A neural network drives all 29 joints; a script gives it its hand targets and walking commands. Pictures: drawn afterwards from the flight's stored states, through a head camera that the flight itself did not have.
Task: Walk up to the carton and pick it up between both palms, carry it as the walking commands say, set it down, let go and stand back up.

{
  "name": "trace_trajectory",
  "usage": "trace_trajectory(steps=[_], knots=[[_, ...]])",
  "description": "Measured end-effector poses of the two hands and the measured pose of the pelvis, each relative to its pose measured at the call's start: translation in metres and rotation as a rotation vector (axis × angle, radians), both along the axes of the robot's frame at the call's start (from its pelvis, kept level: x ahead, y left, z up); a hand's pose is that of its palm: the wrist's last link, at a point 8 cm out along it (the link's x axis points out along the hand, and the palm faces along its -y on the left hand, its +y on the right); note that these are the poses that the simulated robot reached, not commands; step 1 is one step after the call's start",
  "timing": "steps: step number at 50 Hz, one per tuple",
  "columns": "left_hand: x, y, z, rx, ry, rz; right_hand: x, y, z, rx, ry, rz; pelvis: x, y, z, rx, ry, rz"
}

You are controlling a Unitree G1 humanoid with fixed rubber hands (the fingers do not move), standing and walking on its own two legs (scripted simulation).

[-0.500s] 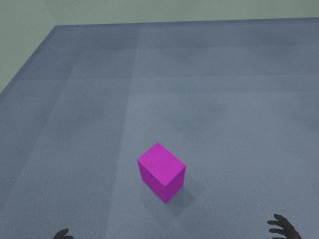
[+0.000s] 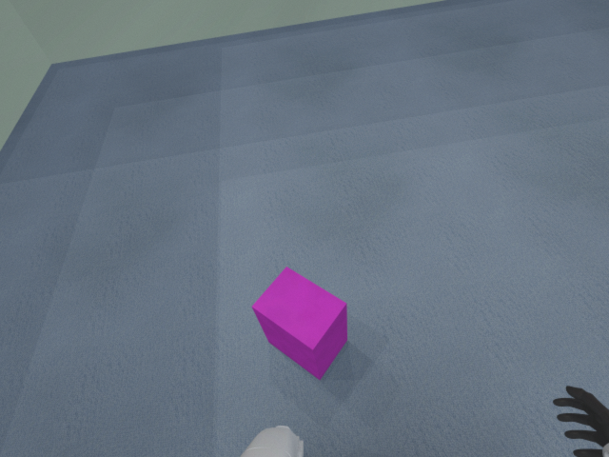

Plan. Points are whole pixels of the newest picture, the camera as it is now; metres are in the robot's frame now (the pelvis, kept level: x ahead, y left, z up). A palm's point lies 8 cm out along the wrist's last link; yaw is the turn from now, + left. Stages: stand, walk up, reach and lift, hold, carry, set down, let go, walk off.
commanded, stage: walk up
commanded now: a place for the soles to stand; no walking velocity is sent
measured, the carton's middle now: (303, 324) +0.55 +0.11 -0.63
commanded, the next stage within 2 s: none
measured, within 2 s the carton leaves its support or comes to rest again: neither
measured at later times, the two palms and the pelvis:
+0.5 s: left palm (18, 362) +0.26 +0.51 -0.08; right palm out of the picture +0.07 -0.15 -0.10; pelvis +0.10 +0.19 -0.02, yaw -14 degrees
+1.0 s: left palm (4, 277) +0.45 +0.66 -0.12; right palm (320, 428) +0.17 +0.03 -0.14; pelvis +0.22 +0.36 -0.06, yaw -25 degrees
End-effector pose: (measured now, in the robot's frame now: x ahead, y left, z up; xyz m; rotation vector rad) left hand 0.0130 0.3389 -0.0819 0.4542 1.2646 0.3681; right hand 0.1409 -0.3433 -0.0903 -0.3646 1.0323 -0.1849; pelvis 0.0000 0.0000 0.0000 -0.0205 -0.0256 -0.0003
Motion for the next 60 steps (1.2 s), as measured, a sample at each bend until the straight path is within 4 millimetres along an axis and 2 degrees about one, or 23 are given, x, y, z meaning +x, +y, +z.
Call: trace_trajectory(steps=[3, 7, 11, 13, 15, 18, 22, 26, 30, 35, 40, 44, 47, 50, 52, 55, 60], knots=[[0.002, 0.041, 0.014, 0.079, -0.013, -0.004, 0.007, 0.013, -0.004, -0.001, -0.004, 0.004, 0.006, 0.021, -0.005, -0.009, -0.007, -0.011], [0.023, 0.096, 0.024, 0.153, -0.044, -0.044, 0.023, 0.048, -0.010, 0.011, -0.031, -0.002, 0.019, 0.057, -0.015, -0.012, -0.006, -0.038], [0.063, 0.153, 0.013, 0.182, -0.073, -0.110, 0.036, 0.094, -0.016, 0.002, -0.079, -0.013, 0.035, 0.105, -0.032, -0.006, -0.003, -0.069], [0.091, 0.175, 0.002, 0.186, -0.091, -0.141, 0.027, 0.118, -0.020, -0.008, -0.088, -0.028, 0.042, 0.126, -0.039, 0.015, -0.020, -0.096], [0.123, 0.180, -0.005, 0.165, -0.104, -0.187, 0.009, 0.139, -0.022, 0.011, -0.070, -0.081, 0.049, 0.141, -0.037, 0.015, -0.023, -0.133], [0.169, 0.176, -0.007, 0.101, -0.121, -0.271, -0.021, 0.163, -0.018, 0.025, -0.022, -0.169, 0.061, 0.157, -0.025, 0.007, -0.018, -0.164], [0.218, 0.173, -0.004, 0.046, -0.131, -0.356, -0.052, 0.182, -0.011, 0.010, 0.037, -0.252, 0.084, 0.176, -0.016, 0.001, 0.005, -0.206], [0.258, 0.172, -0.002, 0.034, -0.120, -0.430, -0.068, 0.195, -0.017, 0.008, 0.078, -0.325, 0.109, 0.193, -0.017, 0.005, 0.021, -0.256], [0.291, 0.183, -0.005, 0.070, -0.163, -0.485, -0.059, 0.215, -0.035, 0.023, 0.101, -0.353, 0.129, 0.207, -0.030, -0.018, 0.017, -0.305], [0.314, 0.216, 0.002, 0.097, -0.201, -0.460, -0.012, 0.246, -0.038, 0.031, 0.064, -0.310, 0.149, 0.236, -0.031, -0.023, -0.013, -0.322], [0.342, 0.259, 0.004, 0.118, -0.207, -0.501, 0.037, 0.270, -0.036, 0.007, -0.053, -0.302, 0.176, 0.281, -0.039, -0.006, -0.017, -0.358], [0.379, 0.303, -0.009, 0.116, -0.216, -0.546, 0.057, 0.302, -0.042, -0.029, -0.092, -0.341, 0.200, 0.325, -0.056, 0.016, -0.011, -0.397], [0.411, 0.325, -0.026, 0.098, -0.228, -0.558, 0.049, 0.337, -0.053, -0.044, -0.064, -0.386, 0.210, 0.352, -0.067, 0.026, -0.029, -0.419], [0.434, 0.326, -0.037, 0.053, -0.221, -0.604, 0.033, 0.370, -0.052, -0.024, -0.015, -0.452, 0.215, 0.365, -0.062, 0.001, -0.027, -0.441], [0.443, 0.322, -0.042, 0.007, -0.208, -0.622, 0.022, 0.383, -0.044, -0.031, 0.006, -0.482, 0.217, 0.370, -0.057, -0.006, -0.020, -0.453], [0.450, 0.315, -0.049, -0.055, -0.165, -0.640, 0.007, 0.389, -0.031, -0.067, 0.031, -0.503, 0.222, 0.376, -0.050, -0.006, -0.008, -0.476], [0.459, 0.296, -0.051, -0.111, -0.104, -0.680, -0.022, 0.377, -0.015, -0.151, 0.070, -0.547, 0.228, 0.379, -0.045, -0.006, 0.005, -0.528]])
